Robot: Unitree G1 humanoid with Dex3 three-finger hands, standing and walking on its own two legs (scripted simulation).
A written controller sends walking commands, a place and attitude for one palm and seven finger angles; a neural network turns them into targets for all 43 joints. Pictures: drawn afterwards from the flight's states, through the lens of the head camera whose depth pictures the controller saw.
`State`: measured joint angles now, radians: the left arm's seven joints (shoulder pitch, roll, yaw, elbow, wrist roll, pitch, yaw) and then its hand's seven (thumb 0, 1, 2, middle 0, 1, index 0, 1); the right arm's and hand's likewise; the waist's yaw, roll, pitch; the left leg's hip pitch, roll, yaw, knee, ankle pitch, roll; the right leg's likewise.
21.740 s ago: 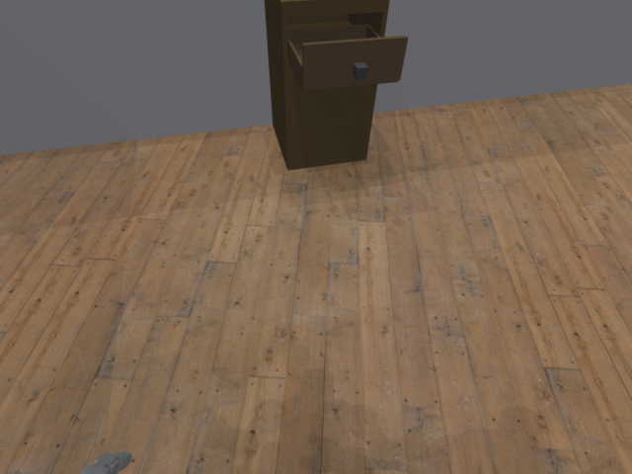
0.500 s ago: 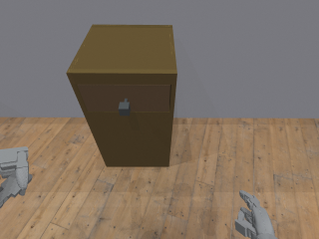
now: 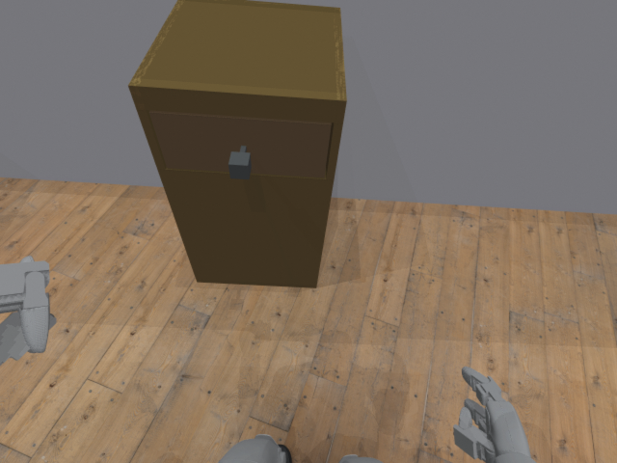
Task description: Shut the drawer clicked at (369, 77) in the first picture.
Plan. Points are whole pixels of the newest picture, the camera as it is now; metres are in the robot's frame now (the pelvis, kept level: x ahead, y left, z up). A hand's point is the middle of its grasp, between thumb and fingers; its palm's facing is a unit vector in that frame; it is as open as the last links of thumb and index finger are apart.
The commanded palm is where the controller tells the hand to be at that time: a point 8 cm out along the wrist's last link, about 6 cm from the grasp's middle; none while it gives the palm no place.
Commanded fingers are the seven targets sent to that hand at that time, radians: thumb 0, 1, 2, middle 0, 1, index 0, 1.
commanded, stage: step back with the hand held close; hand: left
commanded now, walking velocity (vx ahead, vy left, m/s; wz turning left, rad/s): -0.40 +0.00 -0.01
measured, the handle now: (241, 159) +0.72 +0.18 -0.10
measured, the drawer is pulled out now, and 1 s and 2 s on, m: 0.00 0.00 0.00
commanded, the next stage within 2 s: stop stepping back and stand still in 0.40 s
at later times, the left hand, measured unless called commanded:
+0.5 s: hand out of the picture +0.12 +0.23 +0.20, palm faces +0.27 -0.86 -0.43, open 3.3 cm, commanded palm +0.06 +0.28 +0.20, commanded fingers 0.00 0.90 0.90 -1.40 -1.60 -1.40 -1.60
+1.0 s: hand out of the picture +0.03 +0.22 +0.17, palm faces +0.31 -0.85 -0.42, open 3.3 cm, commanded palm -0.03 +0.26 +0.20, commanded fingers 0.00 0.90 0.90 -1.40 -1.60 -1.40 -1.60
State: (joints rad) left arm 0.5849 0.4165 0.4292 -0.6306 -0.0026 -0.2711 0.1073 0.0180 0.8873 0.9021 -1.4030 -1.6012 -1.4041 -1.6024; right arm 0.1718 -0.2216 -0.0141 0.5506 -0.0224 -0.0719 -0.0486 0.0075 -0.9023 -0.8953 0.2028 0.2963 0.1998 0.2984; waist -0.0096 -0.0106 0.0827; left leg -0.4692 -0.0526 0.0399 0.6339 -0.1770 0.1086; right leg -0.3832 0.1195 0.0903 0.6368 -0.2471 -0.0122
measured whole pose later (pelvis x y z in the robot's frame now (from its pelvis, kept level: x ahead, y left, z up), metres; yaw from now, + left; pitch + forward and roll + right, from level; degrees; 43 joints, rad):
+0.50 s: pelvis -0.09 +0.01 +0.02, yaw -4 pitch +4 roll -3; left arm 0.58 0.42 0.39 -0.69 -0.04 -0.27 0.12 0.02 0.89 0.90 -1.40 -1.60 -1.40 -1.60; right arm 0.14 -0.11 0.02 0.63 -0.04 -0.16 -0.01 0.01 -0.90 -0.90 0.20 0.30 0.20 0.30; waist 0.02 -0.05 0.02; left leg -0.43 0.07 0.07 0.46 -0.09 0.03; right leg -0.34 0.04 0.01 0.81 -0.49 0.02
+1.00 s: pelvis -0.18 -0.01 +0.01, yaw -3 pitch -1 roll +2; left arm 0.62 0.38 0.35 -0.56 -0.02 -0.21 0.15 0.02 0.89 0.90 -1.40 -1.60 -1.40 -1.60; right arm 0.25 -0.24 -0.04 0.63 0.01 -0.12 -0.06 0.01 -0.91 -0.90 0.20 0.30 0.19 0.30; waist -0.02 -0.07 -0.01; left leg -0.23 -0.01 0.09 0.53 -0.29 0.02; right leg -0.23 -0.06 -0.03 0.63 -0.37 0.02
